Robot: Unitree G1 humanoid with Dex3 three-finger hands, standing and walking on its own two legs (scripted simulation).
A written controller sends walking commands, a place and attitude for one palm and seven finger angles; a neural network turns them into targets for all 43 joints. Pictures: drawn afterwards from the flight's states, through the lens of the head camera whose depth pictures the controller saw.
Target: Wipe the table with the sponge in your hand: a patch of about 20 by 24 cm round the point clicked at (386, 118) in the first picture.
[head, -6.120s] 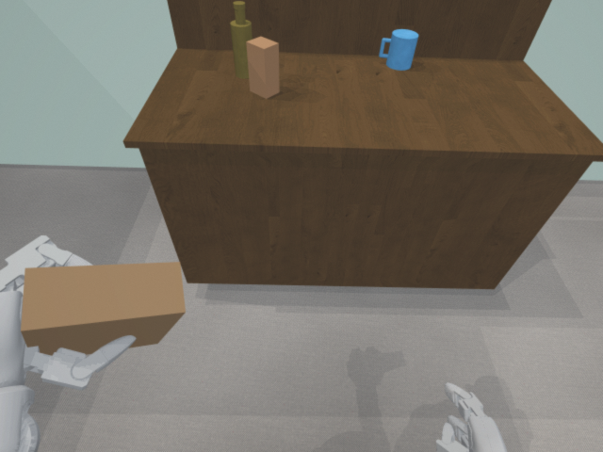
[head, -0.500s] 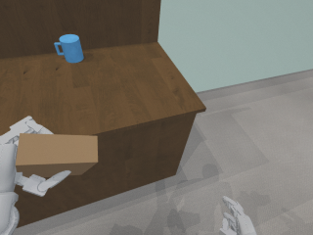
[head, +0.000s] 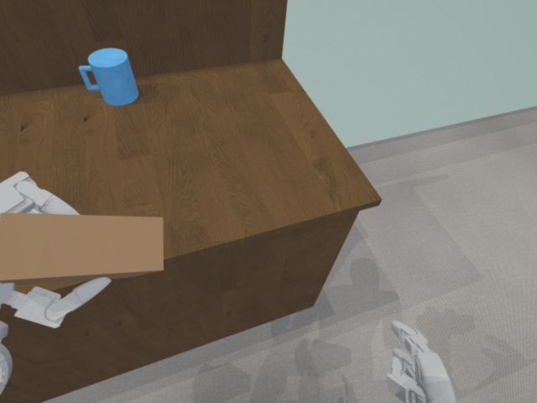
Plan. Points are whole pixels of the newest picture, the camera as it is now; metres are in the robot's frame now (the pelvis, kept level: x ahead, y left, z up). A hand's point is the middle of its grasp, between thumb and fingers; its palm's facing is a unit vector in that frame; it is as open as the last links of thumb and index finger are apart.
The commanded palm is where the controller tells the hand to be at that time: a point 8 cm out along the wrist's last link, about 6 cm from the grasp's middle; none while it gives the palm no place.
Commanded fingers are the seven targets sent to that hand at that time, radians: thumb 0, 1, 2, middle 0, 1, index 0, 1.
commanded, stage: shuffle to correct the standing spot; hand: left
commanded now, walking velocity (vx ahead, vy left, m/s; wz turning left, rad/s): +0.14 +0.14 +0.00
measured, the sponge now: (105, 252) +0.24 +0.20 +0.16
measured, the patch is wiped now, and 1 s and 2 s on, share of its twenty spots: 0.00 0.00 0.00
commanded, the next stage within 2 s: come to a stop and stand still in 0.36 s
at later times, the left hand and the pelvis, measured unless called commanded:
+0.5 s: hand (15, 206) +0.27 +0.28 +0.19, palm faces +0.32 -0.81 -0.49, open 9.5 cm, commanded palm +0.22 +0.34 +0.20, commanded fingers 0.00 0.10 1.30 -1.20 -1.60 -1.20 -1.60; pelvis +0.05 +0.06 +0.01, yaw -1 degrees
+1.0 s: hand out of the picture +0.29 +0.33 +0.19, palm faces +0.36 -0.82 -0.44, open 9.5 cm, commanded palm +0.24 +0.36 +0.20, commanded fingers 0.00 0.10 1.30 -1.20 -1.60 -1.20 -1.60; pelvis +0.07 +0.09 +0.02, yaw -3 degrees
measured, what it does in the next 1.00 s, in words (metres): steps to the left: left foot, then right foot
